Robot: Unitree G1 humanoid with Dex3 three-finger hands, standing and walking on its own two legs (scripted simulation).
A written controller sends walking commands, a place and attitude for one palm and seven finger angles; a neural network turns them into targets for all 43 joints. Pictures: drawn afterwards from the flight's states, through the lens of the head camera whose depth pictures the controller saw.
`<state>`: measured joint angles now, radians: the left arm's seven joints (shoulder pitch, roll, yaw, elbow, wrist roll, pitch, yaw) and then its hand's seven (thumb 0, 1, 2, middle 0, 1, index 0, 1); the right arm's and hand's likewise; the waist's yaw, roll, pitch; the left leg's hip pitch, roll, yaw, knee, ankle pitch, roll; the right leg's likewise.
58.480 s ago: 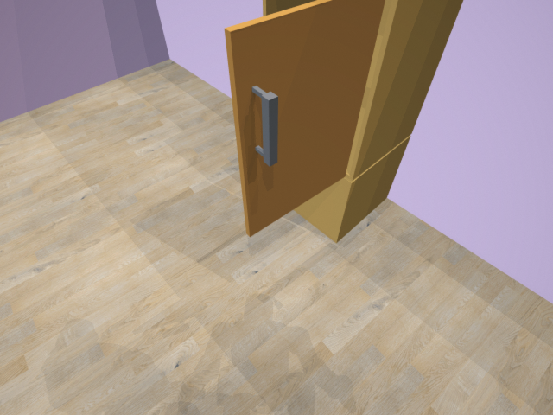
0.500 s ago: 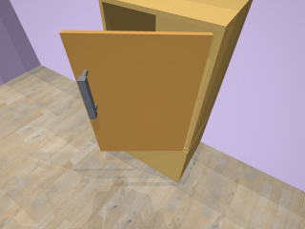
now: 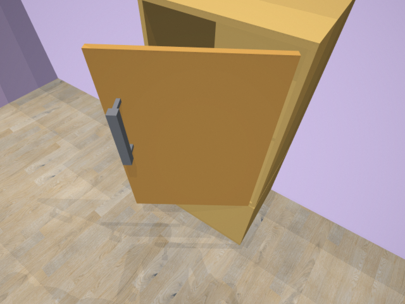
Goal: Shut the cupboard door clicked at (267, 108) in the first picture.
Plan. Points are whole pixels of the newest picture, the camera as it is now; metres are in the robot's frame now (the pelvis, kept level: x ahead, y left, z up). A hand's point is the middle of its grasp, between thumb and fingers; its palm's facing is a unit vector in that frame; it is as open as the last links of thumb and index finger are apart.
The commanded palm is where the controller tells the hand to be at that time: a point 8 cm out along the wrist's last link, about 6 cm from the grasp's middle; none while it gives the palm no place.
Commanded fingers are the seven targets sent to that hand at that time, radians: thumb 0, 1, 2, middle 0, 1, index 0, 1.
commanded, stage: look again from close up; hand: left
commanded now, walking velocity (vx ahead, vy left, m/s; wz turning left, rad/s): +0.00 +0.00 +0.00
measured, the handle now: (123, 133) +0.47 +0.23 +0.05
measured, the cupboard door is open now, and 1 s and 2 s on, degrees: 33 33 33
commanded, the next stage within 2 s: raise the hand and make a fist in 0.16 s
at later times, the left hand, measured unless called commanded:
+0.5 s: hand (109, 236) +0.23 +0.20 +0.01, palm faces +0.17 -0.98 -0.07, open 7.0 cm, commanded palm +0.13 +0.25 -0.05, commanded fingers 0.00 0.90 0.90 -0.42 -0.54 -0.42 -0.54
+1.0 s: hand (120, 263) +0.19 +0.17 -0.02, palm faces -0.03 -1.00 +0.01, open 4.6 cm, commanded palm +0.15 +0.24 -0.01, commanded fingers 0.00 0.90 0.90 -0.88 -1.04 -0.88 -1.04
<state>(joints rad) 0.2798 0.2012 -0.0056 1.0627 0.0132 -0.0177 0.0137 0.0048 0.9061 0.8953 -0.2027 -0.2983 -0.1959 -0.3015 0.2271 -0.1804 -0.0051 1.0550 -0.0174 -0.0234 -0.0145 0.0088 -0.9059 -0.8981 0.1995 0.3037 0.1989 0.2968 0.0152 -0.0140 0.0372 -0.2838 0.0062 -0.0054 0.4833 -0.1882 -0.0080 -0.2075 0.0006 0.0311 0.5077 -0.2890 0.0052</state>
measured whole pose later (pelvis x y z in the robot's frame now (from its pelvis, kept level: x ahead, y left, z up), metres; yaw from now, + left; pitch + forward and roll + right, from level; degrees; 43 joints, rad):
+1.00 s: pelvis -0.02 -0.01 -0.08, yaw +0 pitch +10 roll -1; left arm 0.40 0.25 0.17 -0.07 -0.33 -0.18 -0.29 0.01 0.90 0.90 -0.71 -0.85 -0.70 -0.85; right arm 0.25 -0.17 0.02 0.54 0.04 -0.20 -0.10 0.02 -0.90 -0.90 0.20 0.30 0.20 0.30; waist 0.00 0.05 -0.13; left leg -0.85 0.04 -0.04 1.11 -0.44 -0.03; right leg -0.75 0.02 -0.05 1.12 -0.54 -0.02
